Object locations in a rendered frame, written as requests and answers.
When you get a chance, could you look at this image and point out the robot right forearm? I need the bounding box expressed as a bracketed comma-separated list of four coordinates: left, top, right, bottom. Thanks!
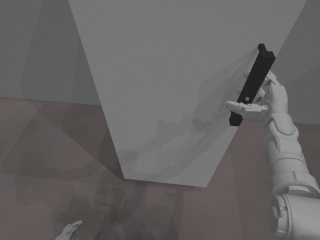
[263, 112, 320, 199]

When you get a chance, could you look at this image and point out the handle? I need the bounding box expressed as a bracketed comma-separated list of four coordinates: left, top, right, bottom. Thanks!
[229, 43, 276, 127]

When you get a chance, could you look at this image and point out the right robot hand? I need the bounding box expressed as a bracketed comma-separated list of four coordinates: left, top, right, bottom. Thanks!
[224, 70, 288, 122]

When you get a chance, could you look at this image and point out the robot right upper arm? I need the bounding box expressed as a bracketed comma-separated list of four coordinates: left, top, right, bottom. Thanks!
[268, 193, 320, 240]

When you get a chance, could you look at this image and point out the left robot hand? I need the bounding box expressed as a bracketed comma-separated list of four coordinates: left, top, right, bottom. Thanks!
[55, 220, 83, 240]

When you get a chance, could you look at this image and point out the fridge door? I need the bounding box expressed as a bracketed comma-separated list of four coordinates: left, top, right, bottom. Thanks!
[68, 0, 307, 188]

